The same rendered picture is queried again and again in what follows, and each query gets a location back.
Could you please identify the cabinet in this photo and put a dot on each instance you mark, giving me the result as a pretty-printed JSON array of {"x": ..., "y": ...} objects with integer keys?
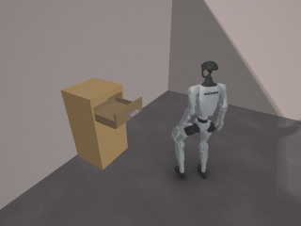
[{"x": 95, "y": 142}]

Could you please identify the right robot hand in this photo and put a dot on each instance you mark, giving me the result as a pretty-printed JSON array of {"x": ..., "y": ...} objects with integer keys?
[{"x": 220, "y": 124}]

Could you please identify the robot right upper arm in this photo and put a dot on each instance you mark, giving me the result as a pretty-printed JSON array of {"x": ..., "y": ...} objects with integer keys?
[{"x": 222, "y": 96}]

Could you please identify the robot left upper arm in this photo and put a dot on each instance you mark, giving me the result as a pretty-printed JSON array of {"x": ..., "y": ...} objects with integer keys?
[{"x": 192, "y": 96}]

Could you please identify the robot left thigh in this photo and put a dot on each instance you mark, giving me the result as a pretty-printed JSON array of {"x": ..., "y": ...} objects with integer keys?
[{"x": 188, "y": 130}]

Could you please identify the handle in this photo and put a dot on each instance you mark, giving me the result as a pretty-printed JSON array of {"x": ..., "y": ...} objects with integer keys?
[{"x": 136, "y": 111}]

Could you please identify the right robot forearm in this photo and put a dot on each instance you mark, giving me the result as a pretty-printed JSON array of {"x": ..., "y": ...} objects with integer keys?
[{"x": 221, "y": 114}]

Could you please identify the left robot forearm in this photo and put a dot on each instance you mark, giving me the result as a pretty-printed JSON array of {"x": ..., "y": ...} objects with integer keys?
[{"x": 184, "y": 120}]

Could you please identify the left robot hand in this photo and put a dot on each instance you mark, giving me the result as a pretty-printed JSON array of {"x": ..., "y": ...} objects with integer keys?
[{"x": 175, "y": 133}]

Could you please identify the drawer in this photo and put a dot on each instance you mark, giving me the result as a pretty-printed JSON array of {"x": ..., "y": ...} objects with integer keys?
[{"x": 113, "y": 112}]

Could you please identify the robot right shin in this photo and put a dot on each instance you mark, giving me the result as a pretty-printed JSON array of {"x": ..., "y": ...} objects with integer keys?
[{"x": 203, "y": 155}]

